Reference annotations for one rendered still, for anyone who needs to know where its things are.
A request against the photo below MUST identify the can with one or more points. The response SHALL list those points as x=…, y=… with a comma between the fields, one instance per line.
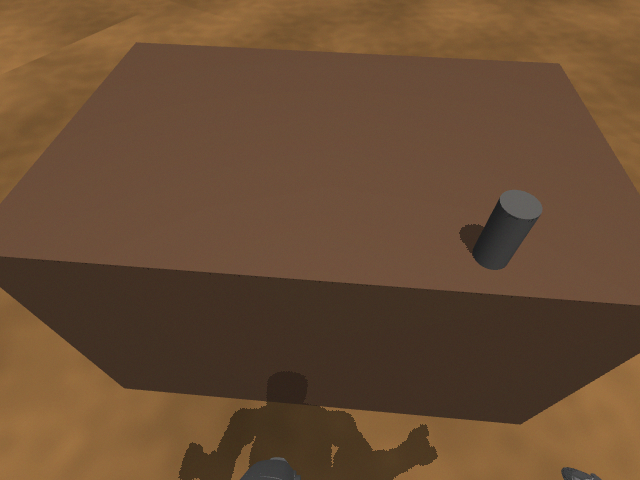
x=511, y=220

